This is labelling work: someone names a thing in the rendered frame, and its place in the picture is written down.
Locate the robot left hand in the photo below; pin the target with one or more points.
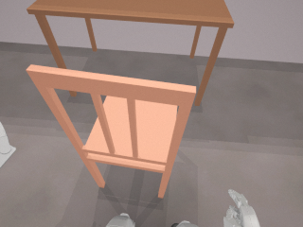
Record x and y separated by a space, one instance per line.
6 150

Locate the table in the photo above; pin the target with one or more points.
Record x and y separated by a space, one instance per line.
213 13

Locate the chair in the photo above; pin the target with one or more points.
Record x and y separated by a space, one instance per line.
137 126

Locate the robot right shin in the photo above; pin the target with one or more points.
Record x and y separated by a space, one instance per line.
184 221

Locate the robot right hand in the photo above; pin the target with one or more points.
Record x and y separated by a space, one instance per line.
243 217

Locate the left robot thigh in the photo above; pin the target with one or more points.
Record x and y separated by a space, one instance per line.
121 221

